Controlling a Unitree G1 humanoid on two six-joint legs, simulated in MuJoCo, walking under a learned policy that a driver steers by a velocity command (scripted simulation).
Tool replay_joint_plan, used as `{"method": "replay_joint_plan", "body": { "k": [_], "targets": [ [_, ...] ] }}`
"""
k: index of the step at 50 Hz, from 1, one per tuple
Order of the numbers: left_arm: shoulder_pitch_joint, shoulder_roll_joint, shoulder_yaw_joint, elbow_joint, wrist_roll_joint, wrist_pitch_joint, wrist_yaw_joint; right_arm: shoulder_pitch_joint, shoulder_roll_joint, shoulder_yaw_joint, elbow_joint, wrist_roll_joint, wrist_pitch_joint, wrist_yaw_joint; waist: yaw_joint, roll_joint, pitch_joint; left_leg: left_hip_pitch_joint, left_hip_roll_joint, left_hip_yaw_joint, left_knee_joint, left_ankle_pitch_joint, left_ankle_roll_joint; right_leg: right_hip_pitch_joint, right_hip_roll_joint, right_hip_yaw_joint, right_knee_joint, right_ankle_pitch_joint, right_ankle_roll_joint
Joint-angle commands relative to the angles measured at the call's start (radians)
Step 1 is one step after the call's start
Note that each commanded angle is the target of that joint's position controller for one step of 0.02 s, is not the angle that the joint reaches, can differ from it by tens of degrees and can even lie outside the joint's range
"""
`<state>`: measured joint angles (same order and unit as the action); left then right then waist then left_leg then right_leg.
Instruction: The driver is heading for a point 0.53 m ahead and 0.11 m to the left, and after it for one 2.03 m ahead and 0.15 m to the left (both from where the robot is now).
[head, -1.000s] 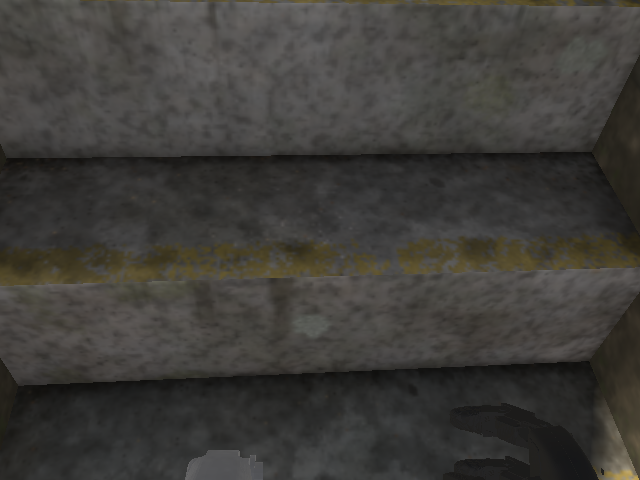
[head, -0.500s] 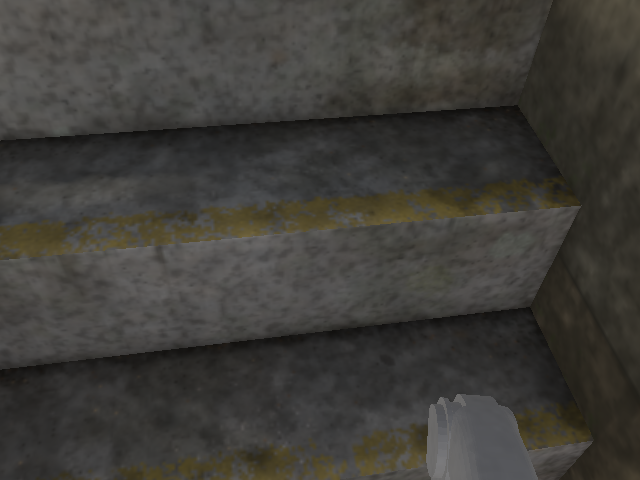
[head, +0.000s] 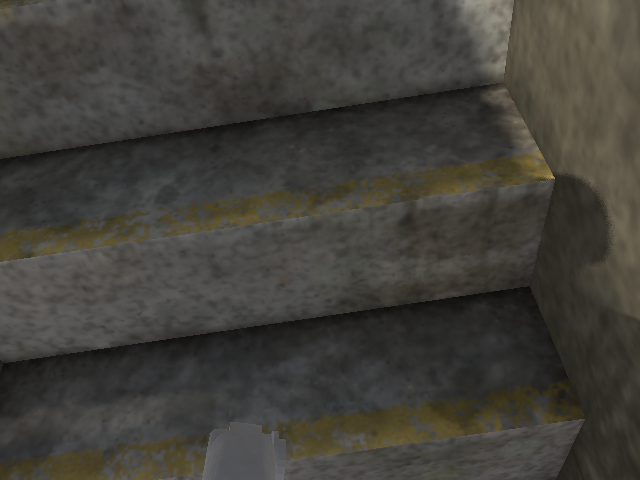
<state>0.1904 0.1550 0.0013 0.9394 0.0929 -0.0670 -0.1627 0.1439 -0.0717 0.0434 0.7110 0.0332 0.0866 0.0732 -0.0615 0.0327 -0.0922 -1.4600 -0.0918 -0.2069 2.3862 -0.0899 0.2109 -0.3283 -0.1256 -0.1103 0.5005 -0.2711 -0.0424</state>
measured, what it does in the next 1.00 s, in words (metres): climbs: left foot 0.23 m higher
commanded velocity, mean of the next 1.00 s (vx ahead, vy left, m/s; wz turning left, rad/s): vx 0.47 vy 0.00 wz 0.15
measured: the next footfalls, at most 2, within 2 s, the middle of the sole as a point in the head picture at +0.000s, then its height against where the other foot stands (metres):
left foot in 0.36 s outside the picture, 0.23 m higher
right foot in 1.28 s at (374, 367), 0.24 m higher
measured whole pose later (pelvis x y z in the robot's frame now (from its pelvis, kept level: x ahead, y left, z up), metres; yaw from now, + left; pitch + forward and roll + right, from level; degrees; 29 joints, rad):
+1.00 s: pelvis +0.28 +0.13 +0.23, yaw +8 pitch +5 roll -4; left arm 0.25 0.19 -0.03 0.84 0.00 0.06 -0.07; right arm 0.45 -0.24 0.02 1.06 -0.10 -0.07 0.13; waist 0.01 0.07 -0.11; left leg -0.26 0.07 0.16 0.43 -0.26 0.07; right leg -1.77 -0.07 0.02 2.41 -0.11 -0.06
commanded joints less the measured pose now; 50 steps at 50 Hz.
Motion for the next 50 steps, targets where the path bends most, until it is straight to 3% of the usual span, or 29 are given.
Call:
{"method": "replay_joint_plan", "body": {
  "k": [1,3,4,5,9,11,12,13,14,15,16,17,18,19,20,21,22,26,27,29,30,31,33,34,36,39,42,47,50],
  "targets": [
    [0.25,0.118,0.001,0.077,0.07,-0.049,0.046,-0.149,-0.096,-0.02,-0.043,-0.015,-0.024,0.028,0.053,-0.212,0.007,-0.304,0.116,0.208,-0.01,0.019,0.002,0.168,-0.127,0.044,-0.224,-0.164,-0.123],
    [0.309,0.091,-0.008,0.103,0.069,-0.06,0.048,-0.257,-0.125,-0.025,-0.05,-0.017,-0.026,0.018,0.101,-0.224,0.042,-0.412,0.169,0.245,-0.07,-0.05,-0.004,0.181,-0.211,0.112,-0.327,-0.337,-0.168],
    [0.323,0.061,-0.013,0.11,0.044,-0.054,0.045,-0.274,-0.092,-0.014,-0.037,-0.023,-0.038,0.003,0.093,-0.208,0.05,-0.408,0.205,0.272,-0.139,-0.018,-0.005,0.191,-0.226,0.112,-0.366,-0.304,-0.166],
    [0.342,0.062,-0.016,0.131,0.054,-0.048,0.046,-0.266,-0.056,0.009,-0.034,-0.021,-0.029,-0.002,0.086,-0.217,0.062,-0.449,0.243,0.244,-0.17,-0.001,0.014,0.246,-0.249,0.1,-0.396,-0.252,-0.168],
    [0.216,0.097,-0.015,0.151,0.058,-0.026,0.024,-0.358,-0.062,0.031,-0.061,-0.059,0.015,0.006,-0.017,-0.122,0.033,-0.164,0.279,0.327,-0.357,-0.113,0.111,0.159,-0.267,-0.084,-0.571,-0.006,-0.139],
    [0.115,0.21,-0.005,0.129,0.019,-0.011,0.009,-0.295,-0.113,0.037,-0.024,-0.071,0.033,0.029,-0.099,-0.181,-0.041,0.208,0.177,0.378,-0.519,-0.18,0.091,0.029,-0.234,-0.143,-0.539,0.677,-0.205],
    [0.114,0.349,0.033,0.14,0.004,-0.011,0.001,-0.195,-0.098,0.04,-0.008,-0.066,0.026,0.057,-0.162,-0.2,-0.086,0.266,0.116,0.449,-0.592,-0.185,0.038,0.17,-0.261,-0.15,-0.435,1.403,-0.253],
    [0.075,0.423,0.058,0.141,-0.006,-0.013,-0.003,-0.115,-0.115,0.04,0.021,-0.051,0.013,0.066,-0.183,-0.207,-0.142,0.348,0.088,0.45,-0.766,-0.186,-0.01,0.325,-0.282,-0.16,-0.363,1.779,-0.248],
    [-0.017,0.379,0.116,-0.019,-0.208,-0.042,0.203,0.129,-0.132,-0.015,0.114,-0.077,-0.062,-0.031,-0.164,0.001,-0.276,0.786,-0.008,0.482,-0.905,-0.465,-0.003,0.369,-0.214,-0.244,0.006,2.061,-0.131],
    [0.094,0.334,0.089,-0.021,-0.27,-0.072,0.24,0.082,-0.161,-0.012,0.11,-0.086,-0.098,-0.046,-0.094,-0.033,-0.347,0.957,-0.089,0.429,-1.198,-0.438,0.002,0.327,-0.229,-0.138,0.208,2.133,-0.145],
    [0.32,0.22,0.057,-0.002,-0.268,-0.12,0.24,-0.063,-0.146,-0.006,0.079,-0.062,-0.112,-0.076,0.033,0.005,-0.45,1.294,-0.052,0.21,-1.407,-0.24,0.011,0.095,-0.143,-0.015,0.302,1.626,-0.089],
    [0.315,0.206,0.06,0.019,-0.185,-0.128,0.239,-0.12,-0.232,-0.057,0.062,-0.014,-0.09,-0.125,0.041,-0.035,-0.502,1.584,0.091,-0.216,-1.663,-0.296,0.004,-0.28,0.06,0.057,0.679,0.492,0.028],
    [0.176,0.152,0.064,-0.055,-0.104,-0.115,0.228,-0.022,-0.28,-0.097,0.114,-0.039,-0.055,-0.148,-0.013,-0.047,-0.503,1.498,0.083,-0.195,-1.69,-0.178,0.022,-0.258,0.073,0.198,1.096,0.333,0.036],
    [0.075,0.037,0.043,-0.134,-0.097,-0.09,0.229,-0.021,-0.335,-0.112,0.126,-0.099,-0.054,-0.155,0.022,0.112,-0.517,1.514,0.184,-0.309,-1.741,0.038,0.04,-0.508,0.163,0.274,1.477,0.312,0.043],
    [-0.004,0.011,0.022,-0.231,-0.09,-0.08,0.224,0.069,-0.32,-0.119,0.134,-0.134,-0.06,-0.184,-0.005,0.033,-0.481,1.401,0.272,-0.459,-1.859,-0.228,0.024,-0.572,0.169,0.275,1.596,0.299,0.004],
    [-0.087,-0.022,0.011,-0.285,-0.082,-0.074,0.237,0.043,-0.286,-0.121,0.178,-0.118,-0.083,-0.208,0.03,0.109,-0.238,1.182,0.202,-0.456,-1.867,-0.497,0.026,-0.69,0.16,0.217,1.651,0.296,-0.004],
    [-0.107,-0.048,-0.002,-0.296,-0.054,-0.053,0.228,0.028,-0.262,-0.115,0.229,-0.1,-0.098,-0.201,0.074,0.015,-0.089,1.067,0.167,-0.4,-1.881,-0.539,0.011,-0.763,0.173,0.207,1.681,0.299,-0.014],
    [-0.112,-0.041,-0.008,-0.31,-0.086,-0.04,0.245,0.062,-0.205,-0.105,0.286,-0.052,-0.176,-0.18,0.099,-0.07,0.099,0.897,0.15,-0.105,-1.93,-0.229,-0.142,-0.798,0.209,0.247,1.52,0.272,-0.012],
    [0.037,0.158,0.033,-0.322,-0.137,0.024,0.159,-0.181,-0.15,-0.041,0.048,-0.141,-0.139,0.015,0.171,0.101,-0.062,0.82,0.086,0.076,-1.831,-0.346,-0.144,-0.745,0.156,0.337,1.348,0.358,-0.091],
    [0.1,0.209,0.056,-0.232,-0.1,0.07,0.103,-0.428,-0.227,-0.071,-0.065,-0.064,-0.068,0.066,0.24,0.097,0.013,0.515,0.09,0.187,-2.02,-0.181,-0.025,-0.522,0.208,0.203,1.386,0.193,-0.06],
    [-0.07,-0.048,0.019,-0.215,-0.082,0.061,0.197,0.015,-0.199,-0.075,0.161,-0.089,-0.163,-0.085,0.071,-0.052,0.023,0.841,0.275,-0.06,-2.063,-0.143,-0.022,-0.73,0.287,0.11,1.64,0.201,-0.005],
    [0.121,0.11,0.019,-0.236,-0.104,0.083,0.128,0.149,-0.18,-0.059,0.141,-0.101,-0.109,0.008,0.025,0.093,-0.037,1.137,0.343,-0.35,-1.99,-0.383,0.148,-1.147,0.246,0.392,1.873,0.177,0.007],
    [0.13,0.102,0.038,-0.225,-0.09,0.083,0.112,0.114,-0.229,-0.061,0.177,-0.107,-0.11,0.076,0.089,0.044,0.102,1.175,0.35,-0.281,-1.974,-0.514,0.076,-1.428,0.297,0.446,2.01,0.214,-0.047],
    [0.16,0.121,0.055,-0.219,-0.086,0.083,0.113,0.097,-0.203,-0.041,0.177,-0.085,-0.121,0.078,0.111,-0.043,0.077,1.159,0.325,-0.208,-1.973,-0.505,0.007,-1.38,0.282,0.428,1.945,0.261,-0.047],
    [0.131,0.149,0.069,-0.225,-0.088,0.091,0.127,0.032,-0.246,-0.049,0.153,-0.052,-0.149,0.057,0.122,0.029,0.008,1.071,0.288,-0.076,-2.032,-0.556,-0.003,-1.277,0.226,0.271,1.88,0.239,0.001],
    [0.032,0.103,0.041,-0.266,-0.122,0.081,0.129,0.173,-0.288,-0.071,0.193,-0.101,-0.163,0.061,0.025,0.054,0.044,1.181,0.361,-0.088,-2.093,-0.606,-0.009,-1.418,0.183,0.205,1.877,0.159,0.023],
    [-0.038,0.049,-0.011,-0.249,-0.074,0.092,0.127,0.337,-0.274,-0.042,0.282,-0.147,-0.164,0.069,0.003,0.086,0.041,1.401,0.447,-0.168,-2.107,-0.617,-0.018,-1.752,0.111,0.273,1.853,0.165,-0.006],
    [-0.084,0.072,-0.033,-0.194,-0.089,0.098,0.088,0.3,-0.287,-0.046,0.296,-0.122,-0.163,0.063,0.054,0.074,0.054,1.35,0.476,-0.036,-2.222,-0.533,0.012,-1.697,0.046,0.138,1.956,0.133,-0.01],
    [-0.1,0.052,-0.049,-0.208,-0.102,0.117,0.074,0.297,-0.263,-0.041,0.317,-0.148,-0.168,0.059,0.064,0.039,0.084,1.378,0.458,0.105,-2.26,-0.35,-0.004,-1.679,0.0,0.137,1.907,0.18,-0.041]
  ]
}}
